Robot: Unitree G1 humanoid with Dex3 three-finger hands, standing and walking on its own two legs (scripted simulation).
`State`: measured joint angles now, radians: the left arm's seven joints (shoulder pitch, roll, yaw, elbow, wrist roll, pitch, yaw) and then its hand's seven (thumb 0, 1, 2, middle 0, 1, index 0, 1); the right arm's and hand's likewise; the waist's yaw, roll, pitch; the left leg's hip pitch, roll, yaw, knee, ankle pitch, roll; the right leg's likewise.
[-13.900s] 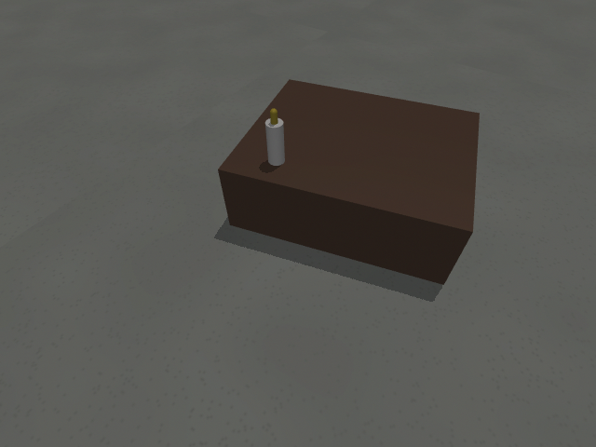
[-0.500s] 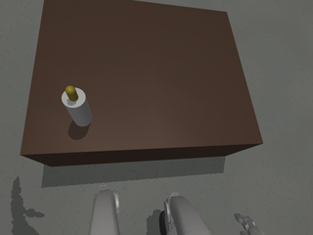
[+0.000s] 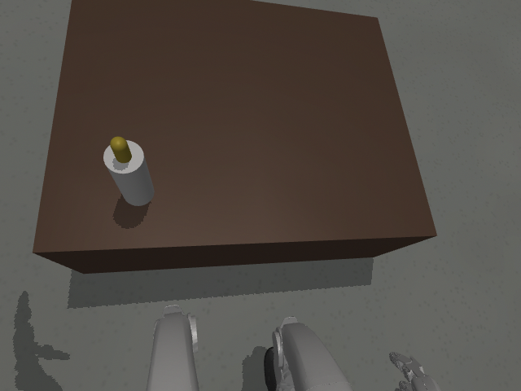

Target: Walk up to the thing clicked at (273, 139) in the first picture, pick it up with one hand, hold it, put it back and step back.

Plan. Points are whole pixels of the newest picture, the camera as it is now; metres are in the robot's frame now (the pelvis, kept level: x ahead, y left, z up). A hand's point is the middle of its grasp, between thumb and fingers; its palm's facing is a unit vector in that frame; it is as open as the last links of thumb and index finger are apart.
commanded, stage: go down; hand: left
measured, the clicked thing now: (129, 170) +0.52 +0.21 -0.20
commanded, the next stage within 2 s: approach in 1.10 s
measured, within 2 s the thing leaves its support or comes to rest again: neither
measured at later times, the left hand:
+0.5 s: hand out of the picture +0.44 +0.41 +0.07, palm faces +0.25 -0.97 +0.02, open 17.5 cm
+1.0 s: hand out of the picture +0.44 +0.41 +0.07, palm faces +0.26 -0.97 +0.01, open 17.5 cm
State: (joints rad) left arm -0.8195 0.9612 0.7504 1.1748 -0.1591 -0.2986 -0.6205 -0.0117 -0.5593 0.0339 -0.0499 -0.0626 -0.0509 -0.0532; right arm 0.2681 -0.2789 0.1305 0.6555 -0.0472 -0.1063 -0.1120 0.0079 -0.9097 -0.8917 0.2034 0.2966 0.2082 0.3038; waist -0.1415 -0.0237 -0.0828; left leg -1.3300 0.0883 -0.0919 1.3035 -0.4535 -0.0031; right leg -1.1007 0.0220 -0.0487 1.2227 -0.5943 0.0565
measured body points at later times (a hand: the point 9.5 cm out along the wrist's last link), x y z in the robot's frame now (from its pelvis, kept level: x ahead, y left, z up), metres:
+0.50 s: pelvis +0.01 +0.00 +0.00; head +0.18 +0.07 +0.41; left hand +0.42 +0.46 +0.07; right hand +0.08 -0.27 -0.09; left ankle +0.07 +0.12 -0.61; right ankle -0.01 -0.17 -0.61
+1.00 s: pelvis +0.00 +0.00 +0.00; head +0.19 +0.06 +0.41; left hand +0.42 +0.46 +0.07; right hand +0.08 -0.27 -0.09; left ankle +0.07 +0.12 -0.61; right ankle -0.01 -0.17 -0.61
